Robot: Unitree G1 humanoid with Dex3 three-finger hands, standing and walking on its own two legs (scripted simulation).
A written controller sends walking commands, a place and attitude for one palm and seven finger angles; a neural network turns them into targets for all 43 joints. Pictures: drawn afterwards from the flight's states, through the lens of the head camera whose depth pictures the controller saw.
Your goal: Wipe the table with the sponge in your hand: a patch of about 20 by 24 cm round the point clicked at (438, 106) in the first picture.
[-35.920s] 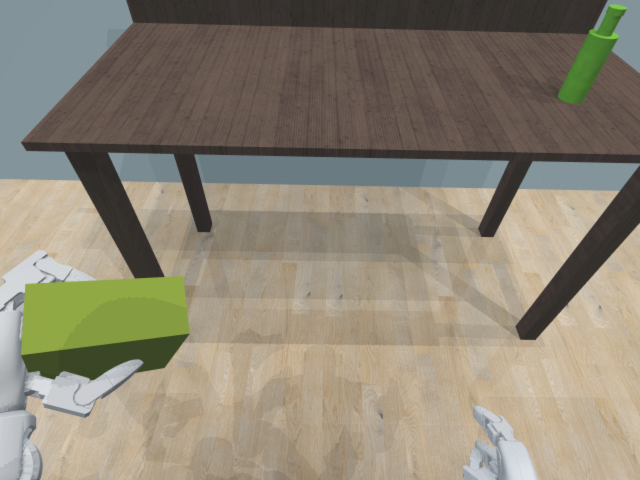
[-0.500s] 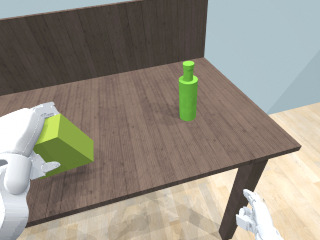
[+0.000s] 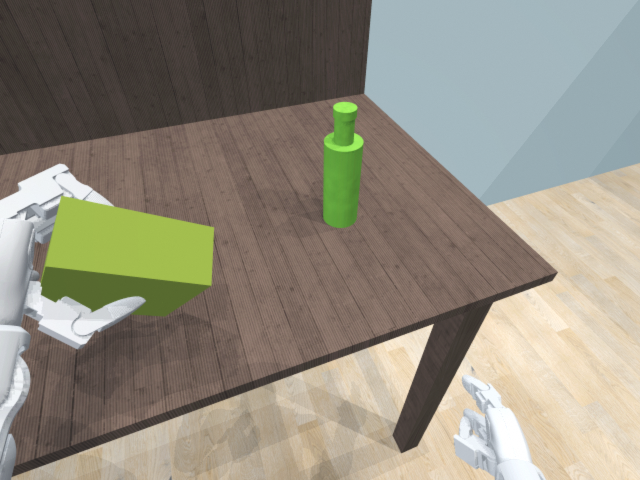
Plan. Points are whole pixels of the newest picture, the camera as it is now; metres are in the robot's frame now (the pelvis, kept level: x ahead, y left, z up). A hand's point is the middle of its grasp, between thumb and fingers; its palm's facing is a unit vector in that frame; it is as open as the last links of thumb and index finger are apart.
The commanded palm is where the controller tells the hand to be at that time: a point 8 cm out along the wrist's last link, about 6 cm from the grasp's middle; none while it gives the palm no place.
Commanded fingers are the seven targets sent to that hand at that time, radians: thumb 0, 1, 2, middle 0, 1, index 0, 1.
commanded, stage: step back with the hand held close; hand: left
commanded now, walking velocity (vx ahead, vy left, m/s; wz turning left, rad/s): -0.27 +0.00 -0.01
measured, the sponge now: (145, 270) +0.25 +0.20 +0.20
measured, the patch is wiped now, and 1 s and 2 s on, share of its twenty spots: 1.00 1.00 1.00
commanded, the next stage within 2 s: stop stepping back and stand still in 1.36 s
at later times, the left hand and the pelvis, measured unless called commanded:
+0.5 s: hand out of the picture +0.18 +0.27 +0.26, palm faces +0.52 -0.78 -0.36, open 9.9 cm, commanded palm +0.12 +0.31 +0.28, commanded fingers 0.00 0.10 1.30 -1.20 -1.60 -1.20 -1.60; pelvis -0.04 +0.03 -0.01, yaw -1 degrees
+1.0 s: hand out of the picture +0.15 +0.25 +0.28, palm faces +0.54 -0.79 -0.29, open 9.9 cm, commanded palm +0.08 +0.29 +0.28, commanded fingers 0.00 0.10 1.30 -1.20 -1.60 -1.20 -1.60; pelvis -0.08 +0.01 -0.01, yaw -1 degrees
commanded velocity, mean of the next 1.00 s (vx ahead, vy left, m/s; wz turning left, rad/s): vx -0.32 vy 0.00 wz -0.01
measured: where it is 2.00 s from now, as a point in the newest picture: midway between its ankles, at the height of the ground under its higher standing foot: outside the picture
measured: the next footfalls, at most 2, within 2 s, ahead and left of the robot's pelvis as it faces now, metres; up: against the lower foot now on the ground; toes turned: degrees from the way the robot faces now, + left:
right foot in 1.00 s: -0.03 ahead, -0.14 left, +0.00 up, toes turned -1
left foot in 1.22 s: -0.09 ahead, +0.13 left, +0.00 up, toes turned +2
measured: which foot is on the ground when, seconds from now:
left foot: down 0.00-1.00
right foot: down 0.00-0.78, up 0.80-0.98, down 1.00-1.00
